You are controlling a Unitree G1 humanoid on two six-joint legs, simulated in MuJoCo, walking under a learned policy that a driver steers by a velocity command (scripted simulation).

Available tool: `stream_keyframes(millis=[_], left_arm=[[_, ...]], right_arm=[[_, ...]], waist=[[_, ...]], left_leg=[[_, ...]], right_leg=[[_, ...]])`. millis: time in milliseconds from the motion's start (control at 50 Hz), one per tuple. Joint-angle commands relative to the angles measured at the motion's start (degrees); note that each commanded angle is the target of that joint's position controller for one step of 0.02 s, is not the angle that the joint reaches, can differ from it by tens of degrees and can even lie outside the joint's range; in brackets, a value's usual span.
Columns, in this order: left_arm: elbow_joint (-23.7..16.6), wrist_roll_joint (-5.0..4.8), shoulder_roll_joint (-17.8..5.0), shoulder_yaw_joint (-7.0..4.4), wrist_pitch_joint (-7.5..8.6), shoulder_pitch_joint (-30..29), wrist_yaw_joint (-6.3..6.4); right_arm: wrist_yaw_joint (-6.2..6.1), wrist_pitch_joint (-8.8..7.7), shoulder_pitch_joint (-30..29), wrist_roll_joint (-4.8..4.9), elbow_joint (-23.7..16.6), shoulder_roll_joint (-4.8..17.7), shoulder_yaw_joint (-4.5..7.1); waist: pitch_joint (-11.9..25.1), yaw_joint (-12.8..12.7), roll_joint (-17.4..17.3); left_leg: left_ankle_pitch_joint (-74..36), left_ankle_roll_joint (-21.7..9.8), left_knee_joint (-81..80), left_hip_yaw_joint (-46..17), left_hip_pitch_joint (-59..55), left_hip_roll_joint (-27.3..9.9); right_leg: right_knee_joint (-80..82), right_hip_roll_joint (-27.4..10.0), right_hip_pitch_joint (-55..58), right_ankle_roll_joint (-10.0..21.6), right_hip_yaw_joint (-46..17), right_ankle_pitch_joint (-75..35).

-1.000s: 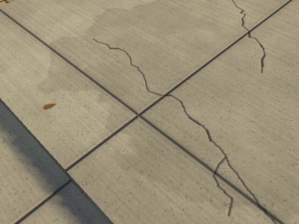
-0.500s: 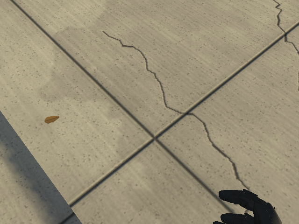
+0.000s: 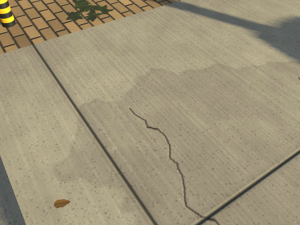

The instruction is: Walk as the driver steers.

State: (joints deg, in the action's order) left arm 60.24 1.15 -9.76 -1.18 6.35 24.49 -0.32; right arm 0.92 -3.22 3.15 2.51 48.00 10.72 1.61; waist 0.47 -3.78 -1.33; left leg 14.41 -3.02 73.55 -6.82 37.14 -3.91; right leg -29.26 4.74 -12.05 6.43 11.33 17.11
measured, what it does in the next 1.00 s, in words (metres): walks ahead: left foot, then right foot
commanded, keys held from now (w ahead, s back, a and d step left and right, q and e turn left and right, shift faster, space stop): w+q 0.06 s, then q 0.42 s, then e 0.52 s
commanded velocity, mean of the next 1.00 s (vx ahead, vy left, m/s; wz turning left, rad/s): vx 0.15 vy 0.00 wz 0.18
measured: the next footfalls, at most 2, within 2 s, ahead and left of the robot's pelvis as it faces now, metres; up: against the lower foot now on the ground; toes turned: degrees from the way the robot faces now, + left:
left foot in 0.30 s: +0.34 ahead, +0.17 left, +0.00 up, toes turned +10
right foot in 0.84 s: +0.33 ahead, -0.06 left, +0.00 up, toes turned +11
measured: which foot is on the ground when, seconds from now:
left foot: up 0.00-0.28, down 0.30-0.88, up 0.90-1.00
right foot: down 0.00-0.30, up 0.32-0.82, down 0.84-1.00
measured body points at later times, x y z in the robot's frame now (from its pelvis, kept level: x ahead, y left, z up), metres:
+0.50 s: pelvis +0.21 +0.09 +0.00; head +0.26 +0.11 +0.45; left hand +0.31 +0.40 -0.11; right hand +0.42 -0.14 -0.10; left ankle +0.30 +0.16 -0.73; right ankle +0.25 -0.08 -0.63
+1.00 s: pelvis +0.27 +0.07 +0.01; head +0.31 +0.05 +0.46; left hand +0.33 +0.36 -0.10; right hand +0.48 -0.18 -0.10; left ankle +0.26 +0.17 -0.68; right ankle +0.29 -0.06 -0.73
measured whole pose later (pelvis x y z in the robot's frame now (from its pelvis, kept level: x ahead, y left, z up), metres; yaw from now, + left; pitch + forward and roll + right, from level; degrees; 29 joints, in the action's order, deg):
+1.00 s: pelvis +0.27 +0.07 +0.01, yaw +6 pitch +3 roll +1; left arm 44.1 -0.1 -15.0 -3.5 0.4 14.1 2.5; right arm -1.9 0.7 5.2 -0.1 43.2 16.3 4.0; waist -0.5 -1.8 -0.9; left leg 26.7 0.4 53.5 -0.7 28.4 4.6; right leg -30.4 0.0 -17.5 -0.3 -5.6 15.7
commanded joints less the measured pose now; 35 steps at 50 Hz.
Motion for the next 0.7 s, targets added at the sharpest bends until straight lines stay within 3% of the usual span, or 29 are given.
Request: stream_keyframes(millis=[20,80,140,180,240,260,280,300,320,340,360,380,400,420,460,500,560,640,700], left_arm=[[-4.1,0.30,-9.0,-1.64,2.20,-0.9,1.86],[-4.0,-0.02,-8.5,-1.62,1.14,0.3,2.36],[-5.0,-0.37,-8.8,-1.50,-0.37,-1.7,2.98],[-4.8,-0.85,-10.5,-1.99,-1.16,-1.2,3.06],[-6.5,-2.11,-13.3,-3.19,-2.12,-5.5,3.46],[-7.5,-2.59,-14.1,-3.57,-2.34,-8.4,3.58],[-8.4,-2.69,-13.9,-3.63,-2.25,-10.1,3.44],[-10.0,-0.55,-10.9,-2.97,-1.83,-9.3,3.13],[-11.5,1.76,-5.4,-1.55,-0.59,-4.2,2.23],[-12.4,-1.13,-8.0,-1.50,0.47,-0.6,1.29],[-13.8,-2.82,-11.1,-2.13,0.36,-7.0,1.32],[-14.3,-2.03,-11.8,-2.40,-0.49,-10.8,2.08],[-14.2,-0.95,-12.6,-2.76,-1.84,-11.7,3.13],[-15.0,-0.40,-13.3,-3.21,-3.09,-11.8,3.70],[-16.5,-0.05,-11.8,-3.09,-4.65,-11.3,4.22],[-17.0,0.11,-10.7,-2.84,-5.00,-10.8,4.66],[-17.3,-0.29,-10.3,-2.72,-5.61,-11.5,5.13],[-17.8,-0.81,-8.1,-1.84,-6.37,-14.8,4.70],[-18.2,-1.70,-10.0,-2.17,-6.27,-16.5,3.83]], right_arm=[[-0.34,0.08,-3.6,-0.44,-3.0,5.2,1.39],[0.25,-0.41,-7.1,-0.31,-4.2,4.2,1.61],[1.31,-0.36,-11.2,-0.76,-6.3,1.8,0.98],[1.92,0.17,-11.6,-0.78,-7.0,2.1,1.23],[2.49,0.35,-2.4,-0.92,-5.8,6.4,3.19],[2.64,0.20,4.3,-1.16,-4.2,8.9,4.38],[1.98,0.12,11.4,-1.47,-2.1,12.3,5.98],[0.62,0.42,14.4,-1.99,-1.2,16.0,6.84],[-0.01,0.31,10.9,-4.18,-3.9,19.8,6.49],[0.86,0.05,11.9,-5.76,-6.0,18.0,5.82],[0.97,0.12,8.1,-4.71,-7.6,14.7,5.27],[0.70,0.20,3.8,-2.56,-8.2,12.3,4.68],[0.51,0.14,1.9,-1.70,-8.6,11.0,4.05],[0.46,0.26,1.4,-1.75,-8.6,11.0,4.01],[0.06,0.36,2.0,-2.89,-8.8,11.7,4.05],[-0.83,0.62,3.2,-3.35,-9.3,12.4,4.05],[-1.77,1.36,4.2,-3.54,-9.3,10.3,2.77],[-2.19,1.77,3.3,-4.57,-7.7,7.1,0.94],[-2.11,1.67,4.1,-4.80,-6.2,9.7,1.48]], waist=[[-2.4,0.3,-1.7],[-1.8,-1.3,0.5],[-3.1,-1.7,4.8],[-3.0,-1.9,7.8],[0.8,3.9,11.4],[3.6,7.9,11.0],[6.7,11.6,8.8],[9.6,11.0,-0.2],[15.5,4.0,-12.4],[29.9,6.2,-10.2],[22.8,6.6,-4.0],[14.2,5.1,1.5],[11.0,3.6,4.0],[9.0,2.3,3.7],[8.0,1.2,0.2],[9.7,1.3,-1.4],[11.7,2.3,-2.6],[8.7,3.7,-5.5],[5.5,5.5,-6.8]], left_leg=[[-5.9,1.2,-7.8,-2.0,10.4,-3.6],[-10.9,1.5,-17.9,1.1,13.3,-2.4],[-16.8,2.2,-31.2,9.8,4.9,0.2],[-16.5,1.9,-35.6,13.5,-0.5,2.5],[-11.9,-1.5,-38.9,15.3,-9.5,6.7],[-13.0,-3.4,-42.6,14.9,-16.4,7.8],[-18.4,-5.3,-49.0,12.8,-25.7,8.3],[-35.5,-8.0,-45.0,1.4,-39.8,-0.5],[-69.7,-17.2,-39.7,-21.1,-50.3,-13.3],[-52.4,-25.3,-48.6,-32.7,-55.2,-19.3],[-35.6,-22.3,-51.4,-27.3,-49.1,-15.6],[-26.7,-18.1,-53.3,-20.4,-39.2,-11.8],[-22.5,-15.7,-54.3,-17.6,-31.0,-9.4],[-20.3,-14.7,-55.3,-15.6,-24.2,-7.6],[-21.6,-13.9,-55.9,-13.7,-17.9,-5.2],[-26.0,-13.6,-54.8,-11.6,-18.6,-4.9],[-21.8,-11.9,-54.3,-9.7,-20.8,-5.3],[-4.6,-8.7,-57.5,-6.1,-17.3,-3.9],[0.9,-9.2,-58.6,-6.8,-18.1,-5.7]], right_leg=[[21.9,-21.1,6.9,6.3,-21.3,-9.1],[19.5,-18.7,15.9,3.4,-11.3,-23.4],[16.2,-15.0,12.4,0.4,-1.6,-34.1],[13.3,-15.3,12.1,0.3,0.6,-39.8],[2.7,-17.4,14.3,-1.2,1.0,-55.6],[-4.8,-17.3,13.2,-2.3,1.0,-55.6],[-15.8,-14.7,9.9,-4.6,1.2,-47.3],[-33.6,-11.1,-5.3,-7.4,-0.3,-10.1],[-54.3,-1.8,-21.3,-9.8,-6.2,25.9],[-61.4,-1.6,-25.6,-9.5,-18.4,22.6],[-60.5,-3.9,-30.0,-8.8,-17.8,16.5],[-55.5,-6.2,-31.4,-8.9,-16.7,10.7],[-51.7,-8.2,-28.7,-9.2,-17.0,7.9],[-47.8,-8.9,-25.3,-9.1,-17.2,6.6],[-43.9,-8.3,-22.3,-9.0,-16.4,5.1],[-41.3,-7.7,-23.7,-9.5,-16.1,2.6],[-37.2,-8.9,-24.7,-10.5,-16.6,-1.7],[-23.2,-10.6,-17.1,-10.3,-16.4,-5.3],[-15.9,-9.4,-12.8,-9.9,-14.5,-0.6]])
Over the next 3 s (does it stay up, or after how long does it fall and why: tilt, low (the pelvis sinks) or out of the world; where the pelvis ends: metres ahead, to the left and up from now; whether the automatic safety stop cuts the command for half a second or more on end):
stays up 1.04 -0.21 0.02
